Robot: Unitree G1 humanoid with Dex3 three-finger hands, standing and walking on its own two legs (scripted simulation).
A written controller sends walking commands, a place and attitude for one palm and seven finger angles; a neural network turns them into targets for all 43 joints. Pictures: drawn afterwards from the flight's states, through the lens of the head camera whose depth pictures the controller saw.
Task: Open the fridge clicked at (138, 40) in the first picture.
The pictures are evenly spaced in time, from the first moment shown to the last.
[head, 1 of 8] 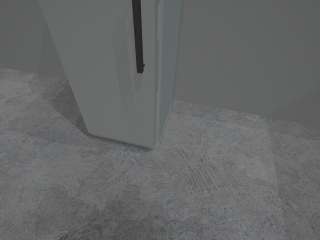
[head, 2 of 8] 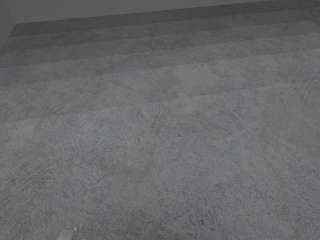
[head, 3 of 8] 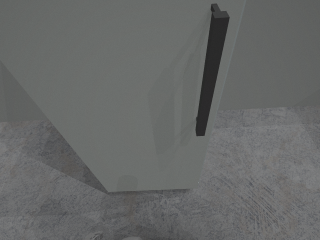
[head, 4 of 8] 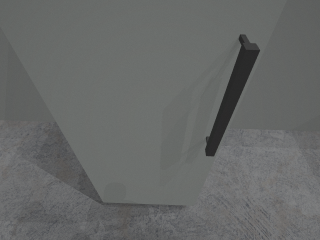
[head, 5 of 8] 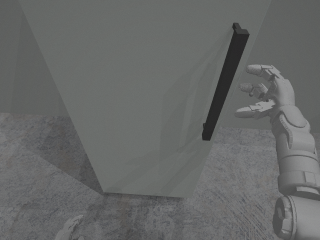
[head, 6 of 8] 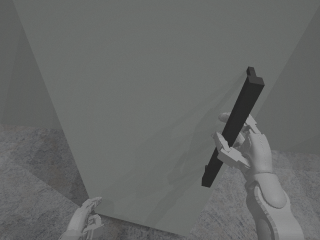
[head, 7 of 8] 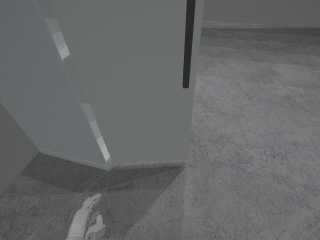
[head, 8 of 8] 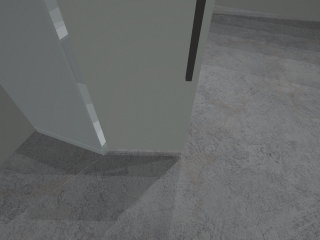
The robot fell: no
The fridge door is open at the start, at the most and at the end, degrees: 0 79 71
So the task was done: yes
